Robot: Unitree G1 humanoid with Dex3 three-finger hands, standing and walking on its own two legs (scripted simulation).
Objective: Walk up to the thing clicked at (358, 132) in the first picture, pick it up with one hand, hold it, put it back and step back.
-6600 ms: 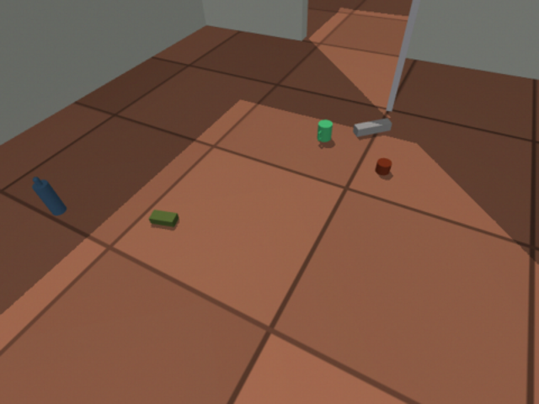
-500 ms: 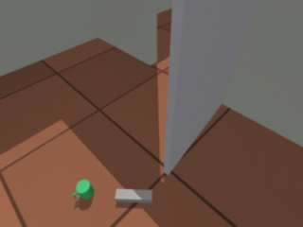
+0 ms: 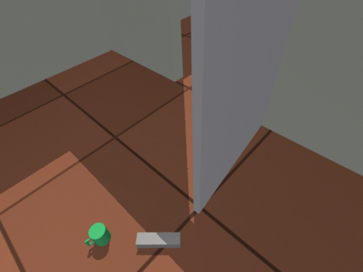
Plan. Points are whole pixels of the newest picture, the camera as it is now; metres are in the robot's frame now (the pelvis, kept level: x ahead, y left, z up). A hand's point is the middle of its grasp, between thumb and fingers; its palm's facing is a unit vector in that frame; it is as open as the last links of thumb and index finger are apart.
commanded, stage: walk up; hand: left
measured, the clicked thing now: (158, 240) +0.47 +0.19 -0.75
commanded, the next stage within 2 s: stand in 0.62 s
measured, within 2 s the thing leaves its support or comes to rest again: neither
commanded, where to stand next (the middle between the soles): +0.06 +0.01 m, yaw +0 degrees
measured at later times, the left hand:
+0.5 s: hand out of the picture +0.10 +0.25 -0.15, palm faces -0.05 -0.94 -0.34, open 7.4 cm
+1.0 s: hand out of the picture +0.09 +0.25 -0.15, palm faces -0.04 -0.94 -0.34, open 7.4 cm
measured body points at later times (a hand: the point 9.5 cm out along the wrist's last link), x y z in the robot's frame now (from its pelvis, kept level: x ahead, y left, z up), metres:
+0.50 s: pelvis +0.00 +0.00 +0.00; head +0.01 +0.00 +0.45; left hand +0.11 +0.30 -0.13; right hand +0.06 -0.30 -0.13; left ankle -0.03 +0.13 -0.74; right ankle +0.03 -0.13 -0.74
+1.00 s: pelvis +0.00 +0.00 +0.01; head +0.00 +0.00 +0.46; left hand +0.09 +0.30 -0.13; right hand +0.08 -0.30 -0.12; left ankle -0.03 +0.13 -0.74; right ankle +0.03 -0.13 -0.74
